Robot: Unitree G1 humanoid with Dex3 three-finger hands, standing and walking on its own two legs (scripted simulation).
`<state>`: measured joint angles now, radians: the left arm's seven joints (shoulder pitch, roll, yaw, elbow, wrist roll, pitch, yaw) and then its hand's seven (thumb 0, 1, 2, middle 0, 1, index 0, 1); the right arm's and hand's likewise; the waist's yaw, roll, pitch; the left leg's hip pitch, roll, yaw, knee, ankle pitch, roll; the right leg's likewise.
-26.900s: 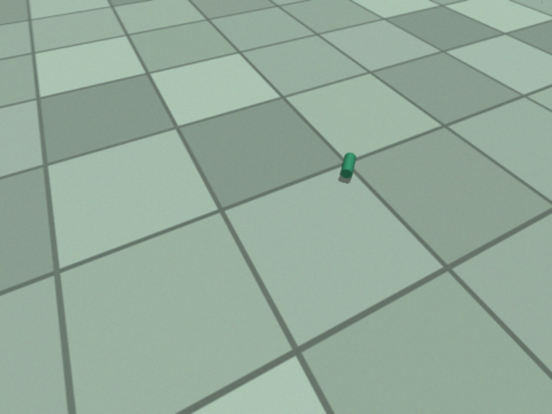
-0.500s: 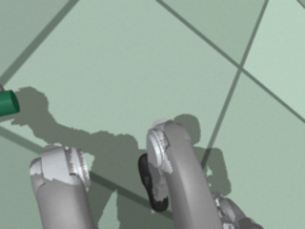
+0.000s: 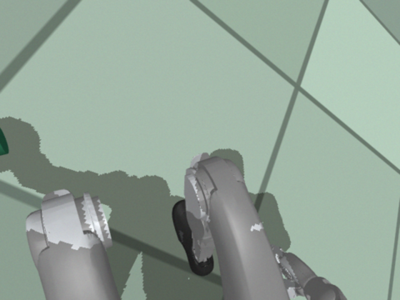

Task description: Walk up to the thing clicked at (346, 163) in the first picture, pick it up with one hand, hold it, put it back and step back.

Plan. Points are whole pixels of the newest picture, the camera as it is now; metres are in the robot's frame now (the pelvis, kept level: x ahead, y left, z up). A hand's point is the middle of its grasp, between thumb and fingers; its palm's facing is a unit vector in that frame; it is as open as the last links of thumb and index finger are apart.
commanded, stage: rest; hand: left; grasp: from above
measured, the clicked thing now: out of the picture +0.42 +0.34 -0.25
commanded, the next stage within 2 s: open in 0.36 s
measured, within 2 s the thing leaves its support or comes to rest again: rests again in 0.04 s
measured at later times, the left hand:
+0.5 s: hand out of the picture +0.42 +0.33 -0.24, palm faces -0.45 -0.17 -0.88, open 9.0 cm
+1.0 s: hand out of the picture +0.42 +0.33 -0.24, palm faces -0.44 -0.17 -0.88, open 11.8 cm
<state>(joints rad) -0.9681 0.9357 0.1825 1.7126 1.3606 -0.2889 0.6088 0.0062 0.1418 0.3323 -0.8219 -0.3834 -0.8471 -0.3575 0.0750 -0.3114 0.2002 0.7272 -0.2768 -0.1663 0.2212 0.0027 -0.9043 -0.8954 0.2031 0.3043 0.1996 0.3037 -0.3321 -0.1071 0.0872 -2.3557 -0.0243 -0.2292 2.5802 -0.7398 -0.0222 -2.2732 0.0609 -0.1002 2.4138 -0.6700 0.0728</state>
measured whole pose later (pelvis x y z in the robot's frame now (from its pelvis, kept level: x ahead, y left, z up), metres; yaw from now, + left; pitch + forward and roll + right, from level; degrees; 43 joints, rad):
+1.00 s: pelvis +0.00 +0.01 +0.00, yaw -2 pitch +27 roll -15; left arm -0.99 1.00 0.16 1.76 1.34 -0.27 0.65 0.00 -0.15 0.70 -0.42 -0.67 -0.42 -0.67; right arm 0.06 -0.34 0.26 0.70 -0.29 -0.23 0.27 0.00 -0.90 -0.90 0.20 0.30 0.20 0.30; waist -0.35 -0.13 0.12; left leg -2.35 -0.02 -0.26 2.59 -0.74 -0.01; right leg -2.24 0.07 -0.13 2.39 -0.66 0.07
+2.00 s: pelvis +0.00 +0.00 +0.05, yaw +4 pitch +34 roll -10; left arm -0.89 0.75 0.03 1.26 1.15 -0.11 0.28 0.00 -0.49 0.99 -0.10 -1.00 -0.10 -1.00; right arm 0.14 -0.29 0.07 0.72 -0.11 -0.08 0.26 0.00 -0.91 -0.90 0.20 0.30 0.20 0.30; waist -0.20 0.02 -0.09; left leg -2.28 -0.02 -0.15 2.39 -0.71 0.00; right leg -2.20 0.02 -0.05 2.27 -0.67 0.06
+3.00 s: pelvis -0.01 +0.00 +0.16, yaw +7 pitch +34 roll -7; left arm -0.38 0.54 0.07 0.60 0.62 0.01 0.01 0.01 0.64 0.86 -0.21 -0.35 -0.21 -0.35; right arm 0.15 -0.28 -0.01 0.61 0.00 0.01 0.10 0.01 -0.90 -0.90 0.20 0.30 0.20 0.30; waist -0.09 0.04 -0.19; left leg -1.96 0.00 -0.10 2.04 -0.68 0.00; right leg -1.91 0.01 -0.02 1.95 -0.64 0.06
